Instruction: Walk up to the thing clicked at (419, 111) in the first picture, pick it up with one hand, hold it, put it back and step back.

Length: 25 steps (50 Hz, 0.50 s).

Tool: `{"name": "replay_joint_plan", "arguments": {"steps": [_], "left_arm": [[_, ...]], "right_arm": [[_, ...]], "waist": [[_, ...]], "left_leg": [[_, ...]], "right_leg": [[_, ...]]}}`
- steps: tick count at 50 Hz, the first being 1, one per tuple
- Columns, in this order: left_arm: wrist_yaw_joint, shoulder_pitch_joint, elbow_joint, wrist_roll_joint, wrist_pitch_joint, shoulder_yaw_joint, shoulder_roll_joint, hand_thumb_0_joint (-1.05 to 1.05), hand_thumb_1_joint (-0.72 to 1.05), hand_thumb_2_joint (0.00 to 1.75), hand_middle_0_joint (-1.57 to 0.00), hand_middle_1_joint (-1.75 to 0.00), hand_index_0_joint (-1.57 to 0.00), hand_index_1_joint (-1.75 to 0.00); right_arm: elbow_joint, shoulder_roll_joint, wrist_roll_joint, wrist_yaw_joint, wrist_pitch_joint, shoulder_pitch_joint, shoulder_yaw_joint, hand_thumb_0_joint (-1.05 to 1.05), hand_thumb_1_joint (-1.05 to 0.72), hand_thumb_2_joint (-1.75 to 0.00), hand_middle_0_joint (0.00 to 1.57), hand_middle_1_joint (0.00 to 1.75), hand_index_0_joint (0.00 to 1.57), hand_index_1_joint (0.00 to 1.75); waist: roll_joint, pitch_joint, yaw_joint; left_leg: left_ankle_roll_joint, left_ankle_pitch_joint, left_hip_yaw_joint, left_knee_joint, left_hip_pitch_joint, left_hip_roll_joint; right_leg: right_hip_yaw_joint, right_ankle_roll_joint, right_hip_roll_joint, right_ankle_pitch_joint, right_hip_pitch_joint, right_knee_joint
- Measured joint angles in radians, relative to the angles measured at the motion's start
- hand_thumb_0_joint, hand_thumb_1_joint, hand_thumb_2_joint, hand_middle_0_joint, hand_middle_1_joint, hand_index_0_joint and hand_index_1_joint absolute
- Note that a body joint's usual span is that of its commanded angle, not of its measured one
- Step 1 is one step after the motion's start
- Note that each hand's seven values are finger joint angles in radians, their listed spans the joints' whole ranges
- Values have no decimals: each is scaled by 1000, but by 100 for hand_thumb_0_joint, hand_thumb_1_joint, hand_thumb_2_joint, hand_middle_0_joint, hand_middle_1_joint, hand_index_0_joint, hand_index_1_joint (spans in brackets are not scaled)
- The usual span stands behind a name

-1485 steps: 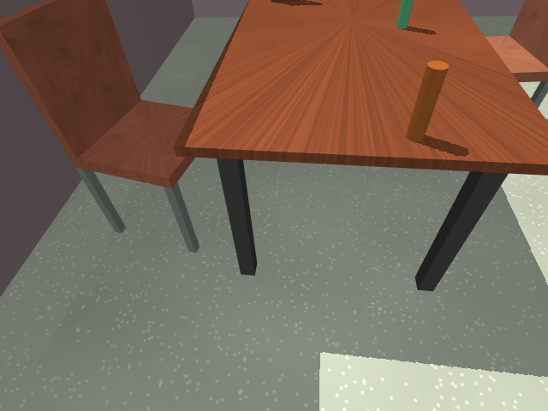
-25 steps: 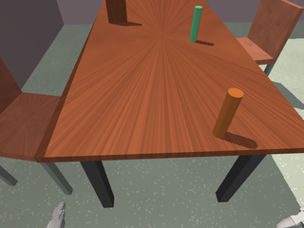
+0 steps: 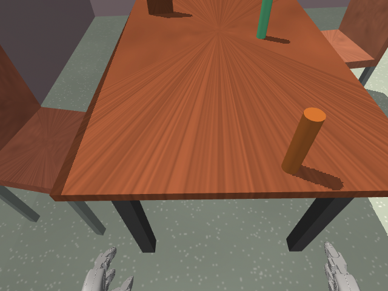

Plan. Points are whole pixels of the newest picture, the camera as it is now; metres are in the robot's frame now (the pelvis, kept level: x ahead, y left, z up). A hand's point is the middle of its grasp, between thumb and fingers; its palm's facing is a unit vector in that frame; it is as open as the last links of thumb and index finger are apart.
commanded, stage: home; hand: right
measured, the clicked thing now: (300, 144) +0.43 -0.21 +0.06
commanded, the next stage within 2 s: none
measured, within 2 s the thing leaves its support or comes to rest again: neither
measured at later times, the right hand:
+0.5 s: hand (290, 271) +0.21 -0.18 -0.11, palm faces +0.07 +0.97 -0.25, open 17.5 cm
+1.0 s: hand out of the picture +0.08 -0.27 -0.14, palm faces -0.08 +0.91 -0.40, open 17.5 cm
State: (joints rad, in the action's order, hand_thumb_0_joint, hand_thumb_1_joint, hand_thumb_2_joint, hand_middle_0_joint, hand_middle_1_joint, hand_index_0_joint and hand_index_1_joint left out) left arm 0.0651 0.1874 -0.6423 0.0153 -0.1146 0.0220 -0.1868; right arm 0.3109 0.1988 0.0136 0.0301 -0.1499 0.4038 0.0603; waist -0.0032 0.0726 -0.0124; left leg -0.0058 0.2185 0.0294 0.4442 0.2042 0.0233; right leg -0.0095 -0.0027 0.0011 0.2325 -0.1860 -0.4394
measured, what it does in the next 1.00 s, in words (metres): stands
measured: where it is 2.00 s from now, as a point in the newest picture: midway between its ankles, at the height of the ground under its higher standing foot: outside the picture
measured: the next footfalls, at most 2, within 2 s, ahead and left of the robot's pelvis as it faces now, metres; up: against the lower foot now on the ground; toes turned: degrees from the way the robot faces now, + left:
none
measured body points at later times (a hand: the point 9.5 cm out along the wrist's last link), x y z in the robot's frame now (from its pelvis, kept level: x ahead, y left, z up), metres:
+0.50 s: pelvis +0.03 +0.00 +0.00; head +0.06 +0.00 +0.45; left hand +0.15 +0.24 -0.12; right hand +0.20 -0.23 -0.09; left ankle +0.01 +0.12 -0.74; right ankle +0.00 -0.12 -0.74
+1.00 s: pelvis +0.00 -0.01 +0.00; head +0.00 +0.00 +0.45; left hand +0.07 +0.30 -0.12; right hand +0.08 -0.32 -0.11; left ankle +0.01 +0.12 -0.74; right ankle +0.00 -0.12 -0.74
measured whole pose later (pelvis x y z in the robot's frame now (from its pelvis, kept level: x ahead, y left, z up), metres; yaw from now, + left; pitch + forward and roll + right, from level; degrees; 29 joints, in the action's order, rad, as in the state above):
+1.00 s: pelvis +0.00 -0.01 +0.00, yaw +2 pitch -3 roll +0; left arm -0.01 0.18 -1.02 -0.03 0.01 0.00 -0.38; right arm 1.02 0.39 -0.02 0.01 -0.01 0.19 -0.02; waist 0.01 0.03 0.00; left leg -0.01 0.20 0.00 0.40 0.15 0.02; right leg 0.02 0.00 -0.01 0.23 -0.12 -0.40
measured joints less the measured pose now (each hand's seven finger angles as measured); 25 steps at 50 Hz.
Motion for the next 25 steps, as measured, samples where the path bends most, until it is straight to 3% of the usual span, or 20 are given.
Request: {"name": "replay_joint_plan", "arguments": {"steps": [4,10,25], "left_arm": [[3,-30,-16,-3,4,-25,15,1,74,81,-19,-27,-18,-27],[-16,-13,-32,-22,22,-42,5,1,85,87,-20,-29,-19,-29],[-16,39,-43,-15,93,-25,-23,2,90,90,-21,-30,-20,-30]], "right_arm": [[141,-4,-10,7,18,-94,-45,-1,55,-5,5,5,5,5],[233,-31,-17,38,28,-157,-44,-1,55,-5,6,5,5,5],[272,-22,-6,66,74,-196,-56,-1,54,-5,5,5,5,5]], "waist": [[-13,-9,14],[-8,-27,8],[13,-43,10]], "left_leg": [[2,5,-2,10,22,-6],[2,19,-9,20,33,-13],[-1,49,-22,34,30,-13]], "right_leg": [[2,-2,-6,10,-23,-17],[9,-3,-13,34,-37,-40],[23,0,-13,62,-23,-41]]}}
